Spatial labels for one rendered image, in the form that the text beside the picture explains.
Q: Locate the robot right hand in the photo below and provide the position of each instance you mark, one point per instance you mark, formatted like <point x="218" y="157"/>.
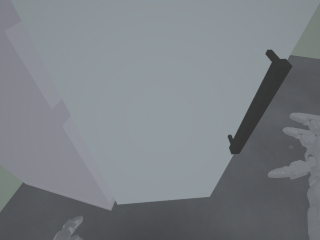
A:
<point x="308" y="140"/>

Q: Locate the fridge door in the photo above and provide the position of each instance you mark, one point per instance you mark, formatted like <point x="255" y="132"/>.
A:
<point x="156" y="86"/>

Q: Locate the robot left hand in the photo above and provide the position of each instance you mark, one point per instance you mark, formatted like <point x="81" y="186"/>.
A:
<point x="68" y="229"/>

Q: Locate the right robot forearm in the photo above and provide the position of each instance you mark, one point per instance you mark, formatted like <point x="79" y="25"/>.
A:
<point x="313" y="213"/>

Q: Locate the handle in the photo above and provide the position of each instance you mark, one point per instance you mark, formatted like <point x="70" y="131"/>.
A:
<point x="272" y="81"/>

